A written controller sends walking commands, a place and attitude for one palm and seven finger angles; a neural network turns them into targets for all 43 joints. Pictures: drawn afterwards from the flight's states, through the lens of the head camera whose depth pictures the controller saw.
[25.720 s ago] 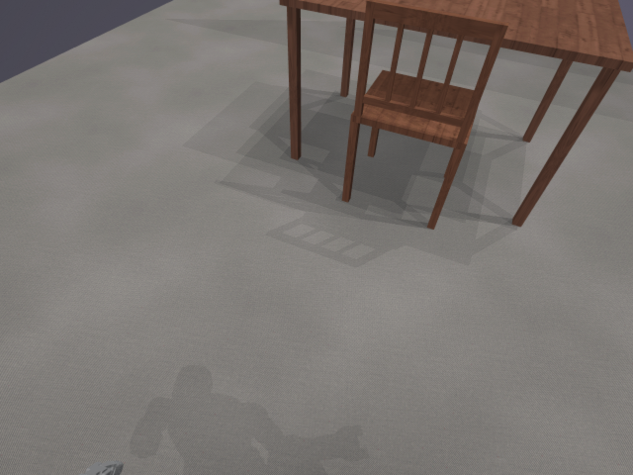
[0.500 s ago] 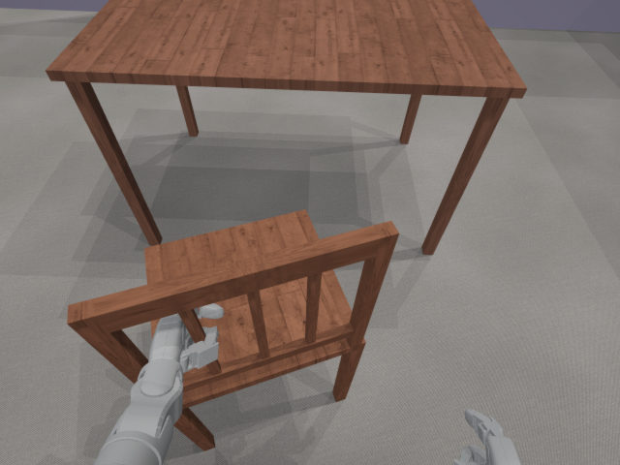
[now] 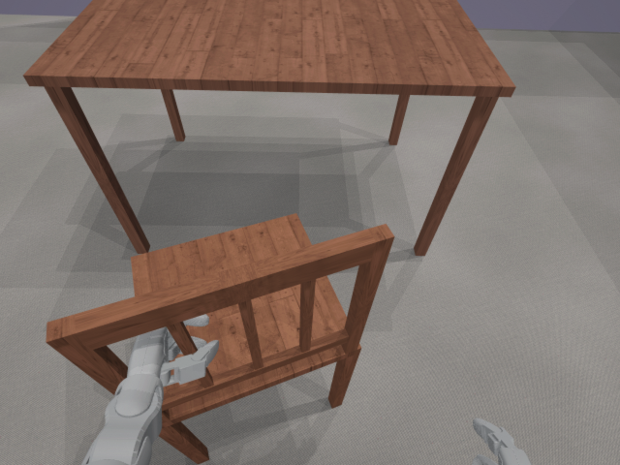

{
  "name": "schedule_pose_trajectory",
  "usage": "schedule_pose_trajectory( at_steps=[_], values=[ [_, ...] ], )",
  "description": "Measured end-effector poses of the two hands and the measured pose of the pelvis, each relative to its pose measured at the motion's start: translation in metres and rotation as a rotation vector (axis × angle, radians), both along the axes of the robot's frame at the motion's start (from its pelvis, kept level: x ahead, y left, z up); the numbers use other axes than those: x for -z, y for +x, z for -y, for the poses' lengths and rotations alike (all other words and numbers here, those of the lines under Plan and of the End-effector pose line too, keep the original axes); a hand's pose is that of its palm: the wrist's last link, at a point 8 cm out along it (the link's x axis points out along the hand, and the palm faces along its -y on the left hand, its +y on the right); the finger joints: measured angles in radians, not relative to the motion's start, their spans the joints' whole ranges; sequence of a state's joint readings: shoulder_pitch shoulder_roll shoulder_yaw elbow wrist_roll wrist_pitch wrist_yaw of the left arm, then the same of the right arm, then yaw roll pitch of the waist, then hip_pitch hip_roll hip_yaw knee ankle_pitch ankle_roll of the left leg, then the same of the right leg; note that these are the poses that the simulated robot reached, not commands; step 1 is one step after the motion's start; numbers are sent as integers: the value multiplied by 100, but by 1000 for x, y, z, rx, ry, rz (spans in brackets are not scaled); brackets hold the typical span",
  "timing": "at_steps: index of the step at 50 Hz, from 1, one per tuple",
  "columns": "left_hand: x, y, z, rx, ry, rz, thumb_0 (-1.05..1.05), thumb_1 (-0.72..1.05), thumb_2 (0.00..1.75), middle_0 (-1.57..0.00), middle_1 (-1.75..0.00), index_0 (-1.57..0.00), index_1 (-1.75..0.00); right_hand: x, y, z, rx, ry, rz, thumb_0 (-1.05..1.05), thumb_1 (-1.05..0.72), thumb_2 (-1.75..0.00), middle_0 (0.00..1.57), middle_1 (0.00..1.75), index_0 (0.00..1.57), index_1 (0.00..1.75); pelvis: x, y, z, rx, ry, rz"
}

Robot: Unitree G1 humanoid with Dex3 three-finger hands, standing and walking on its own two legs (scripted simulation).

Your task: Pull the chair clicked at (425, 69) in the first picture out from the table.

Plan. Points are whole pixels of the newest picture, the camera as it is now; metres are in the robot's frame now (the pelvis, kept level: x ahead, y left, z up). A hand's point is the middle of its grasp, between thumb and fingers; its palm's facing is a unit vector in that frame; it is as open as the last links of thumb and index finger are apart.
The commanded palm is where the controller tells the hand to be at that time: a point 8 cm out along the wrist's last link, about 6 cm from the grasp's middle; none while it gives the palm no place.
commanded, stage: open the thumb and straighten the fingers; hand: left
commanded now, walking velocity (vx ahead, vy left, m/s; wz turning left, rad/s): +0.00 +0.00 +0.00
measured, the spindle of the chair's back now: (251, 335) +0.33 +0.09 -0.09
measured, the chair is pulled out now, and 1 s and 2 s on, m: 0.47 0.47 0.47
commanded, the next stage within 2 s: draw the fingers out of the gap in 0.54 s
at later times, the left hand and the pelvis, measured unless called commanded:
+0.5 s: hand (184, 354) +0.28 +0.18 -0.06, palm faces +0.08 -0.98 -0.16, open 16.8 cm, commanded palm +0.26 +0.23 -0.03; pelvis +0.01 +0.00 -0.02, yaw +0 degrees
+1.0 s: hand (180, 388) +0.24 +0.18 -0.06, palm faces +0.08 -0.98 -0.16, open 17.5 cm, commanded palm +0.20 +0.23 -0.04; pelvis +0.01 +0.00 -0.03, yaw +0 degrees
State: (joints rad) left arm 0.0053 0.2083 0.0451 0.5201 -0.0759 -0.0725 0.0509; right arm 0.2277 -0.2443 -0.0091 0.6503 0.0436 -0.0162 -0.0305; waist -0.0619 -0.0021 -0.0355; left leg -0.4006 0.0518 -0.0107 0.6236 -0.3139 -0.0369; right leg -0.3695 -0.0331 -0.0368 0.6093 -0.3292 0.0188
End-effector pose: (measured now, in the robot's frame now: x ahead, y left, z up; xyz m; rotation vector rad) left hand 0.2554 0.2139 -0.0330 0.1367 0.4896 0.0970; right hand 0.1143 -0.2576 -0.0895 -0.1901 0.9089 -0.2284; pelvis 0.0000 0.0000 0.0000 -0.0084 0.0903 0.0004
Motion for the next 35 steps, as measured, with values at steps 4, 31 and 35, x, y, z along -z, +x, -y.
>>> schedule_pose_trajectory(
  at_steps=[4,31,35],
  values=[
    [2,2,-4,-7,1,-9,2,12,52,-41,-135,-49,-143,6,-1,5,1,-18,-1,1,-91,-90,20,30,21,30,6,0,-3,1,0,-27],
    [7,4,-18,-32,3,-50,-1,-54,20,-3,-9,-3,-10,21,20,-8,-34,-21,43,1,-90,-90,20,30,21,30,22,5,-4,-12,-6,-75],
    [6,3,-18,-28,0,-45,-1,-54,20,-2,-4,-2,-4,20,19,-4,-28,-31,43,1,-90,-90,20,30,21,30,22,5,-2,-11,-5,-78]
  ],
)
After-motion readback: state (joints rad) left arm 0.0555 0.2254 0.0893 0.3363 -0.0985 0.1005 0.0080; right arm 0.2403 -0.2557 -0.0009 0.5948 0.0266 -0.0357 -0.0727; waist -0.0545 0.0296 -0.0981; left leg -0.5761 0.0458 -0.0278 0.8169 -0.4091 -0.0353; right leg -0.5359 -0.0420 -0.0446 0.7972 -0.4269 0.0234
